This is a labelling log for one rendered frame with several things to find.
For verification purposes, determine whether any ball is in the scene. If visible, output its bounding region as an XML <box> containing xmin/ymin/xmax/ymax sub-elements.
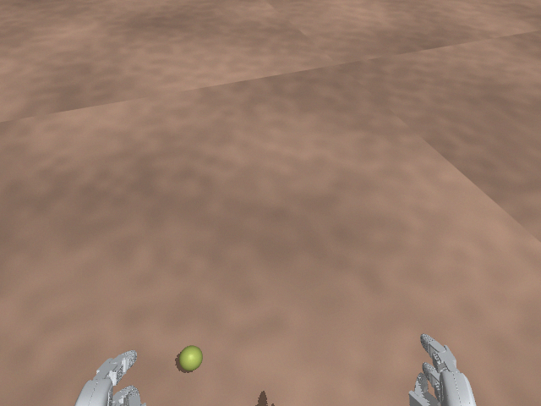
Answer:
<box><xmin>179</xmin><ymin>345</ymin><xmax>203</xmax><ymax>370</ymax></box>

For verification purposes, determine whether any right robot hand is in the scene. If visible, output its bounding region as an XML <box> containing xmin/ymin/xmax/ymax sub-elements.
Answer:
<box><xmin>409</xmin><ymin>334</ymin><xmax>477</xmax><ymax>406</ymax></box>

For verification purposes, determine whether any left robot hand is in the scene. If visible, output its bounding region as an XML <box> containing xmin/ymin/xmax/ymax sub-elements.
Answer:
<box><xmin>74</xmin><ymin>350</ymin><xmax>146</xmax><ymax>406</ymax></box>

